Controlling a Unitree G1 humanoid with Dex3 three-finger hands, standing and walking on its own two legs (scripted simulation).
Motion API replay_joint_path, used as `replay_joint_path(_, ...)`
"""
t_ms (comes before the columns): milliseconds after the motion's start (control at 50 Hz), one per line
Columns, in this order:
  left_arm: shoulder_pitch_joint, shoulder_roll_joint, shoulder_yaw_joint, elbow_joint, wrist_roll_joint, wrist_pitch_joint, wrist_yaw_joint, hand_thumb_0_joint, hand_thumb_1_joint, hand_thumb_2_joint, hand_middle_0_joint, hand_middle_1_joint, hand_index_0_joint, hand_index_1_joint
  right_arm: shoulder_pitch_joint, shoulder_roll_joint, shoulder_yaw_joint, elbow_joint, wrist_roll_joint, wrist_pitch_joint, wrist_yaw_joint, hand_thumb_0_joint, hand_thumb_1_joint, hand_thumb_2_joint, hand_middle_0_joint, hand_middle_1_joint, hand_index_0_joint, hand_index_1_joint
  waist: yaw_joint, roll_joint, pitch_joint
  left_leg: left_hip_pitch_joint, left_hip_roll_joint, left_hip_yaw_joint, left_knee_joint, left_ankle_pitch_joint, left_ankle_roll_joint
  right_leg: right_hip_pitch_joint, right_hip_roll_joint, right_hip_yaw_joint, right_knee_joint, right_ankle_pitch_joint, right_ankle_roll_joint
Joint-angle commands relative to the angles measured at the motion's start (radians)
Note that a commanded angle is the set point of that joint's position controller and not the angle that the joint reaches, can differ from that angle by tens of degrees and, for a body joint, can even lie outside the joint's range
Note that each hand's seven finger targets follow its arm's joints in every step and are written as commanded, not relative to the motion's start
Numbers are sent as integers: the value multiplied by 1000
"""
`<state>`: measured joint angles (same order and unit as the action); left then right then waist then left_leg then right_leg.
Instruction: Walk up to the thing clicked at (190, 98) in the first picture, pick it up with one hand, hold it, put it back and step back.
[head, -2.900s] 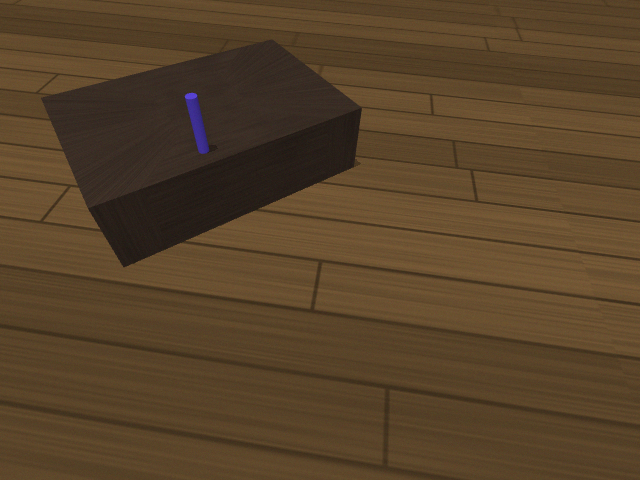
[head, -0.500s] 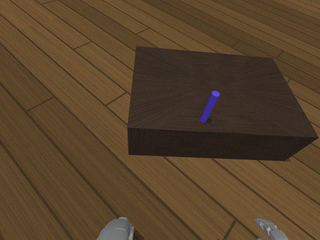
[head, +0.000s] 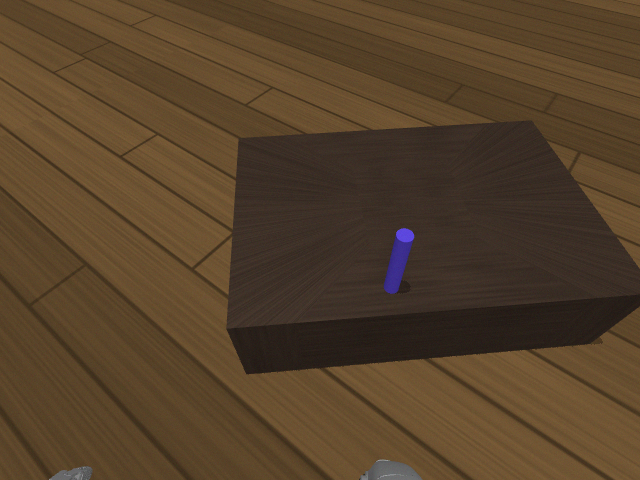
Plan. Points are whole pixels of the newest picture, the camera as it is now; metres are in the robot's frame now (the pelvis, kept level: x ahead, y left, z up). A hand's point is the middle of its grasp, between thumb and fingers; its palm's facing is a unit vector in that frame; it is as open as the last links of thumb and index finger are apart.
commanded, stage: walk up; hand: right
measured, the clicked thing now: (397, 263) +0.61 -0.20 -0.32
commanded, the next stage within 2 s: none
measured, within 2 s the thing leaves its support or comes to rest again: neither
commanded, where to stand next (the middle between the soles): +0.21 +0.00 m, yaw +1 degrees
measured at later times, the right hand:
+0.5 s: hand (496, 412) +0.22 -0.27 -0.13, palm faces -0.08 +0.91 -0.40, open 7.4 cm
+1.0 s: hand (498, 422) +0.21 -0.27 -0.15, palm faces -0.03 +0.95 -0.30, open 7.4 cm
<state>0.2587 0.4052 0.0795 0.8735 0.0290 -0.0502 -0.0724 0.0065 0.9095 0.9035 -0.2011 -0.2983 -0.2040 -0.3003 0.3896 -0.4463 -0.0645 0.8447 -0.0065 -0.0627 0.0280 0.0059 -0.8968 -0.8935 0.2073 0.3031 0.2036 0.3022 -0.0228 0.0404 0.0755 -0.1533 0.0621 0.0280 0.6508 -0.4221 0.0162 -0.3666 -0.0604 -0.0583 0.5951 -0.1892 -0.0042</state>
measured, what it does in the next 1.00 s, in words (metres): walks ahead: left foot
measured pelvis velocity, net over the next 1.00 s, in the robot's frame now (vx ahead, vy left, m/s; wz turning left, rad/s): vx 0.13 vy -0.02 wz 0.00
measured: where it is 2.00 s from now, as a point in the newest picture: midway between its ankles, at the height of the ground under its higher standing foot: outside the picture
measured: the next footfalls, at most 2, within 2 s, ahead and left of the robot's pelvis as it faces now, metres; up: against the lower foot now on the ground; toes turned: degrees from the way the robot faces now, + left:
left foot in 0.40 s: +0.24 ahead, +0.10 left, +0.00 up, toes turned +1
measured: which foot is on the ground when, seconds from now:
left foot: down 0.00-0.00, up 0.02-0.38, down 0.40-1.00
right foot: down 0.00-1.00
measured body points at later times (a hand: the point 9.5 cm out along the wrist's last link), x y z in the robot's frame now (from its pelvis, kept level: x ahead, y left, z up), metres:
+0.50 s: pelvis +0.11 -0.01 +0.00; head +0.15 +0.02 +0.44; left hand +0.16 +0.30 -0.14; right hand +0.22 -0.31 -0.11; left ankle +0.21 +0.10 -0.72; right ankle +0.09 -0.13 -0.70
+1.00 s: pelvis +0.13 -0.02 +0.01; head +0.14 -0.03 +0.46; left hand +0.19 +0.30 -0.11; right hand +0.21 -0.32 -0.13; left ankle +0.21 +0.10 -0.72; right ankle +0.12 -0.16 -0.72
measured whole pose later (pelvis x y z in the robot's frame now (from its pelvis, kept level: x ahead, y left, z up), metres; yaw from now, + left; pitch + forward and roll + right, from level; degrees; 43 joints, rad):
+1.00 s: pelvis +0.13 -0.02 +0.01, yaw +0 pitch -3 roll +0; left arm 0.19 0.38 0.01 1.06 0.01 -0.02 0.00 0.01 0.91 0.90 -0.20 -0.30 -0.21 -0.30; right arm 0.13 -0.37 -0.02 1.07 0.00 0.02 0.04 0.00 -0.90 -0.89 0.20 0.30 0.20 0.30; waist 0.01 0.04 0.06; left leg -0.30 0.03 0.04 0.49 -0.14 0.00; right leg -0.17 -0.04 -0.02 0.52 -0.30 0.03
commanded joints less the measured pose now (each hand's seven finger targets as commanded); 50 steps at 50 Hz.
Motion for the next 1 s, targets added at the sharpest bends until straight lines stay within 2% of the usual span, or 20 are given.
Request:
replay_joint_path(0,159,361,90,-53,-15,-42,31,0,900,900,-200,-300,-200,-300,4,-192,-37,-93,-8,-24,-28,0,-900,-900,200,300,200,300,107,-297,-100,-501,-54,-36,472,-120,27,423,-398,667,-330,-253,-264)
replay_joint_path(20,149,324,82,-61,-28,-35,34,0,900,900,-200,-300,-200,-300,-17,-212,-45,-79,-8,-28,-29,0,-900,-900,200,300,200,300,95,-231,-52,-495,-28,-79,487,-83,26,358,-363,582,-316,-129,-273)
replay_joint_path(80,70,248,51,-75,-37,-37,45,0,900,900,-200,-300,-200,-300,33,-161,-36,-32,8,-19,-14,0,-900,-900,200,300,200,300,36,-221,-26,-409,0,-77,404,39,20,262,-212,247,-277,149,-183)
replay_joint_path(200,62,241,43,-117,-21,-37,43,0,900,900,-200,-300,-200,-300,-42,-141,-41,-39,-11,-3,8,0,-900,-900,200,300,200,300,52,-214,31,-374,15,-18,202,158,-21,154,-182,141,-339,46,-218)
replay_joint_path(300,68,226,18,-107,-27,-21,62,0,900,900,-200,-300,-200,-300,-112,-82,-26,-36,-12,-10,-15,0,-900,-900,200,300,200,300,58,-174,-19,-187,-16,15,21,277,-11,126,-200,85,-159,546,-199)
replay_joint_path(360,9,209,5,-112,-39,-4,74,0,900,900,-200,-300,-200,-300,-54,-103,-31,11,-11,-16,-30,0,-900,-900,200,300,200,300,5,-71,-95,9,-53,26,-163,439,24,83,-127,37,48,390,-129)
replay_joint_path(380,27,169,-10,-118,-45,-4,76,0,900,900,-200,-300,-200,-300,-14,-162,-44,17,-15,-21,-37,0,-900,-900,200,300,200,300,-12,47,-142,104,35,-60,-197,608,59,37,-67,11,167,247,-79)
replay_joint_path(400,72,119,-23,-110,-61,1,77,0,900,900,-200,-300,-200,-300,-29,-219,-53,1,-21,-25,-44,0,-900,-900,200,300,200,300,2,195,-197,185,227,-316,-210,763,144,-69,37,5,316,-72,-26)
replay_joint_path(420,124,134,-21,-73,-63,23,84,0,900,900,-200,-300,-200,-300,-83,-203,-41,-23,-5,-22,-48,0,-900,-900,200,300,200,300,39,103,-196,107,297,-400,-236,716,221,-36,69,69,358,-404,-27)
replay_joint_path(440,142,167,-17,-44,-55,40,93,0,900,900,-200,-300,-200,-300,-139,-213,-44,-23,5,-15,-48,0,-900,-900,200,300,200,300,45,132,-189,50,334,-432,-255,552,273,-4,17,85,391,-443,-30)
replay_joint_path(500,87,199,-5,-1,-39,49,82,0,900,900,-200,-300,-200,-300,-242,-172,-25,-32,-10,3,-50,0,-900,-900,200,300,200,300,49,120,-122,-120,199,-243,-293,279,184,43,1,104,305,-385,-33)
replay_joint_path(620,132,153,-10,101,-25,24,90,0,900,900,-200,-300,-200,-300,-319,-171,-19,-16,-5,40,-31,0,-900,-900,200,300,200,300,70,137,-129,-180,154,-168,-211,131,136,185,40,-1,-45,-109,-6)
replay_joint_path(660,91,198,1,100,-7,10,96,0,900,900,-200,-300,-200,-300,-330,-118,-2,-15,7,53,-24,0,-900,-900,200,300,200,300,67,16,-91,-254,101,-127,-159,31,66,189,-32,121,-150,-103,-36)
replay_joint_path(680,17,257,7,75,2,1,95,0,900,900,-200,-300,-200,-300,-319,-90,0,-2,10,59,-21,0,-900,-900,200,300,200,300,37,-107,-38,-237,26,-97,-108,-30,22,35,-148,330,-247,-281,-84)
replay_joint_path(700,-92,292,7,56,5,6,92,0,900,900,-200,-300,-200,-300,-313,-114,-13,26,8,66,-23,0,-900,-900,200,300,200,300,8,-176,12,-104,-26,-40,27,-50,6,-158,-219,385,-304,-429,-139)
replay_joint_path(740,-168,217,-16,39,-4,2,89,0,900,900,-200,-300,-200,-300,-269,-132,-22,66,2,61,-15,0,-900,-900,200,300,200,300,-38,-100,20,25,23,-77,-53,51,15,-222,-155,247,-265,-408,-90)
replay_joint_path(780,-129,186,-24,71,-14,-9,87,0,900,900,-200,-300,-200,-300,-309,-125,-14,79,7,48,-8,0,-900,-900,200,300,200,300,-6,-67,-33,-3,67,-149,-191,170,41,-71,-64,145,-193,-170,-36)
replay_joint_path(800,-104,188,-25,84,-15,-11,85,0,900,900,-200,-300,-200,-300,-337,-120,-9,77,6,46,-8,0,-900,-900,200,300,200,300,17,-85,-55,-26,72,-155,-208,167,47,-14,-56,145,-188,-119,-32)
replay_joint_path(880,-126,198,-25,102,-17,-2,79,0,900,900,-200,-300,-200,-300,-341,-127,-2,112,0,52,-4,0,-900,-900,200,300,200,300,20,-109,-5,-66,47,-142,-253,43,18,-7,-77,183,-266,-316,-36)
replay_joint_path(980,-134,199,-30,121,-19,-5,82,0,900,900,-200,-300,-200,-300,-334,-129,5,156,-1,44,-5,0,-900,-900,200,300,200,300,23,-80,-64,-38,49,-124,-274,172,14,107,-79,160,-270,-103,-37)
